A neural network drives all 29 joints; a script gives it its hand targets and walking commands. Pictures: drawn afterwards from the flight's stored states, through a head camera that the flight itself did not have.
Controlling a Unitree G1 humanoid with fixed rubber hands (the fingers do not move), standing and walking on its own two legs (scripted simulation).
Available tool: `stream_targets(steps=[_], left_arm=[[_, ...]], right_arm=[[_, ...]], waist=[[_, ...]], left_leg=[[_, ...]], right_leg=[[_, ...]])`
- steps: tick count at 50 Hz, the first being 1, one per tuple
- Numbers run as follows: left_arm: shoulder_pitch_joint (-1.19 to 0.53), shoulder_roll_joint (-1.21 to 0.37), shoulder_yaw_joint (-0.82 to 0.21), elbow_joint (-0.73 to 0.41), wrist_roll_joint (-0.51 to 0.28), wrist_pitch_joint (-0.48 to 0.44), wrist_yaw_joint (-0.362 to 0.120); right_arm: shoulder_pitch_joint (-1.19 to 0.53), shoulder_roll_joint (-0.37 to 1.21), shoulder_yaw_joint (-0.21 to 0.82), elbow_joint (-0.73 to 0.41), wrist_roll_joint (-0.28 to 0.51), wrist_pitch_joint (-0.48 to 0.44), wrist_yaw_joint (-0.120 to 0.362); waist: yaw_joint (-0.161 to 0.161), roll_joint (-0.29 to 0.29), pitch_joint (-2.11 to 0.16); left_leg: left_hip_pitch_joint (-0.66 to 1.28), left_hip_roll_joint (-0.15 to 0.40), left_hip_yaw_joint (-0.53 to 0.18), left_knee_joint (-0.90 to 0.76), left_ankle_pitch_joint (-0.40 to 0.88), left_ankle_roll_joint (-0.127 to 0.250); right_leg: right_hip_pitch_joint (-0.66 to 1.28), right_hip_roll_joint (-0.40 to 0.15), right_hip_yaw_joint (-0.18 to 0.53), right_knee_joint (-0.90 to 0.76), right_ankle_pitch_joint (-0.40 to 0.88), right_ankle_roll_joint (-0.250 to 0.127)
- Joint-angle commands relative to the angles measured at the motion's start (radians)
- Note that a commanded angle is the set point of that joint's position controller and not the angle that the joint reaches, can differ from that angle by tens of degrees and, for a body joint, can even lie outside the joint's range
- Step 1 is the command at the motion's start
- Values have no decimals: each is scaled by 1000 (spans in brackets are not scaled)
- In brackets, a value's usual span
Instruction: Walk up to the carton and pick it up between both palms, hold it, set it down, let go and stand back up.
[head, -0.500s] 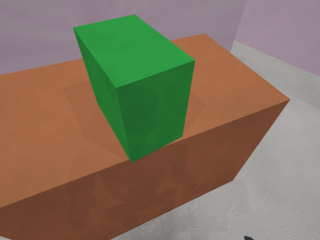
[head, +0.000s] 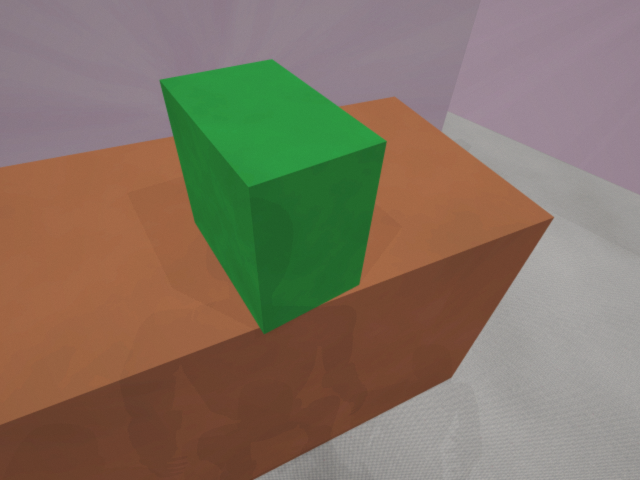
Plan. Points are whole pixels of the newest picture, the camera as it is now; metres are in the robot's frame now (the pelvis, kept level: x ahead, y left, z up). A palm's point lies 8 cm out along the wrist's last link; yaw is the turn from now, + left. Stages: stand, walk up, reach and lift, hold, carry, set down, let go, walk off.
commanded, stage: walk up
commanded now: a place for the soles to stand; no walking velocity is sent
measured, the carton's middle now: (268, 191) +0.51 +0.09 +0.10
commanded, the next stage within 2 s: none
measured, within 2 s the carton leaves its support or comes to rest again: neither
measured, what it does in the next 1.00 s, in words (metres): steps to the right: right foot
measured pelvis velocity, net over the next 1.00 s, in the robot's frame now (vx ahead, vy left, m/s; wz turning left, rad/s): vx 0.06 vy -0.15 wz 0.26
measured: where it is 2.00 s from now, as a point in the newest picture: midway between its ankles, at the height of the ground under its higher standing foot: outside the picture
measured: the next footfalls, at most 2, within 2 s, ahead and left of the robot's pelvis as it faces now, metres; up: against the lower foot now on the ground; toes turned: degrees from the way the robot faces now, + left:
right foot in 0.98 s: +0.19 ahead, -0.29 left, +0.00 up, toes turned +14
left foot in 1.56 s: +0.10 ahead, -0.05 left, +0.00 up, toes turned +39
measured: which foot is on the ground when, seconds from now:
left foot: down 0.00-0.98, up 1.00-1.00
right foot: down 0.00-0.62, up 0.64-0.96, down 0.98-1.00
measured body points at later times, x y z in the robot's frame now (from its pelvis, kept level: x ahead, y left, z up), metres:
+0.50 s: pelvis +0.01 +0.00 +0.00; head +0.02 +0.01 +0.45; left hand +0.01 +0.26 -0.15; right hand +0.05 -0.24 -0.15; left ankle +0.02 +0.13 -0.74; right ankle -0.01 -0.10 -0.74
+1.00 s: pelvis +0.06 -0.15 -0.03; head +0.09 -0.14 +0.42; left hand +0.16 +0.15 -0.14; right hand +0.11 -0.45 -0.15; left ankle +0.02 +0.12 -0.73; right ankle +0.15 -0.30 -0.74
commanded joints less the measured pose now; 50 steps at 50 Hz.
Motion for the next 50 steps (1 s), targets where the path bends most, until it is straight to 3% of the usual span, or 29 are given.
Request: stream_targets(steps=[1,2,4,7,10,12,16,19,24,25,27,29,30,31,32,33,34,35,36,38,39,40,43,44,45,47,48,49,50], left_arm=[[66,117,18,-4,4,-12,-2],[60,115,12,7,2,-15,0],[79,121,8,22,3,-17,1],[55,130,5,38,-1,-23,0],[50,138,5,40,-1,-25,2],[33,146,4,51,6,-23,2],[51,150,-3,72,-3,-17,6],[45,160,-3,80,-3,-15,5],[59,158,-15,89,-8,-10,4],[45,182,-3,91,-5,-8,4],[51,173,-12,94,-5,-9,5],[39,172,-16,98,-10,-9,5],[30,167,-13,105,-7,-10,7],[-76,284,58,-9,60,8,-12],[-130,261,55,-50,77,26,-25],[-137,213,49,-76,87,36,-31],[-130,186,41,-108,82,35,-38],[-121,180,41,-131,77,31,-45],[-152,186,45,-144,74,28,-49],[-137,181,51,-174,71,29,-56],[-100,176,54,-176,70,30,-62],[-121,175,50,-188,72,34,-66],[-170,158,56,-244,54,63,-74],[-152,166,54,-244,49,66,-73],[-134,167,67,-233,49,75,-75],[-107,183,74,-241,41,83,-74],[-1,185,82,-205,43,81,-71],[89,215,93,-181,47,73,-59],[161,300,111,-164,37,62,-47]], right_arm=[[34,-153,-30,-15,5,-18,-6],[33,-150,-30,-13,11,-19,-5],[30,-157,-31,-24,8,-22,-2],[34,-148,-29,-18,4,-25,0],[24,-149,-28,-22,4,-31,1],[38,-160,-26,-14,8,-35,-2],[39,-165,-25,-11,3,-29,-4],[52,-139,-13,-5,4,-26,-6],[57,-154,-9,3,8,-24,-8],[61,-140,-1,15,3,-24,-7],[44,-162,-9,10,3,-24,-7],[52,-147,-2,6,8,-23,-6],[61,-147,-6,14,8,-26,-7],[206,-215,-58,-13,-13,-31,-32],[292,-289,-83,14,-18,-21,-49],[341,-322,-97,21,-20,-12,-69],[341,-330,-111,19,-19,-14,-85],[313,-304,-116,-1,-23,-18,-90],[286,-256,-112,-19,-22,-24,-90],[215,-199,-109,-71,-23,-48,-88],[172,-221,-118,-95,-22,-56,-87],[162,-220,-125,-110,-24,-60,-88],[117,-257,-143,-153,-37,-53,-88],[95,-275,-154,-175,-40,-45,-82],[77,-287,-165,-196,-44,-40,-79],[80,-291,-162,-217,-42,-21,-74],[67,-288,-154,-229,-48,-14,-70],[64,-237,-139,-248,-59,-9,-66],[100,-129,-106,-277,-53,-1,-62]], waist=[[9,128,115],[4,102,128],[5,112,91],[-4,44,59],[4,52,0],[-17,17,-7],[-3,65,5],[-7,-5,32],[-8,52,54],[-5,20,62],[-3,69,47],[1,6,57],[-14,0,55],[-46,-41,39],[-83,42,80],[-103,108,122],[-95,127,126],[-77,120,131],[-66,103,132],[-38,132,45],[-8,182,-21],[-23,154,-41],[-3,200,-19],[6,240,-10],[16,267,7],[34,199,57],[83,178,20],[129,57,-4],[155,-230,-15]], left_leg=[[-69,111,-157,-183,-119,81],[-79,108,-158,-184,-87,84],[-78,123,-169,-185,-107,82],[-27,103,-149,-165,-69,78],[6,93,-141,-138,17,86],[10,93,-136,-126,110,82],[31,81,-121,-106,146,81],[28,79,-125,-92,170,80],[13,66,-118,-90,166,80],[-23,78,-135,-96,138,73],[-4,67,-119,-89,108,76],[-6,64,-131,-96,103,70],[-15,73,-135,-83,144,73],[10,129,-301,-85,-31,141],[72,244,-528,-198,-251,213],[156,337,-679,-259,-402,272],[191,362,-719,-256,-416,295],[182,348,-689,-250,-367,284],[148,304,-646,-245,-286,253],[140,233,-522,-203,-68,202],[138,215,-470,-172,25,198],[91,201,-428,-169,79,183],[-98,179,-367,-166,26,169],[-166,144,-332,-153,-24,153],[-233,147,-337,-144,-73,146],[-360,111,-340,-88,-94,128],[-414,60,-288,12,-181,103],[-454,-4,-282,206,-234,77],[-517,-139,-157,514,-371,25]], right_leg=[[-69,-82,72,-98,-15,-7],[-64,-83,78,-105,-4,-12],[-42,-86,71,-108,-15,-7],[-41,-90,82,-129,7,-9],[-5,-106,82,-132,40,-12],[15,-106,68,-122,93,-9],[0,-117,57,-136,99,-5],[-23,-115,56,-143,90,-8],[-30,-125,62,-144,100,-10],[-8,-111,45,-150,67,-12],[-13,-121,58,-159,70,-13],[-28,-114,40,-162,52,-12],[9,-119,52,-161,104,-18],[-63,-52,-72,82,-176,8],[-277,3,-69,224,-338,29],[-474,-22,-13,356,-424,32],[-587,-70,42,436,-364,37],[-620,-113,84,482,-281,47],[-613,-109,92,521,-212,65],[-543,-129,117,546,-119,86],[-491,-123,103,546,-113,98],[-434,-132,103,517,-94,103],[-301,-148,90,434,-43,102],[-246,-151,71,408,-31,108],[-165,-140,48,370,-31,106],[-33,-83,-17,258,-82,92],[96,-71,-30,168,-54,76],[176,-73,-1,62,-43,65],[146,-218,195,-60,-161,47]])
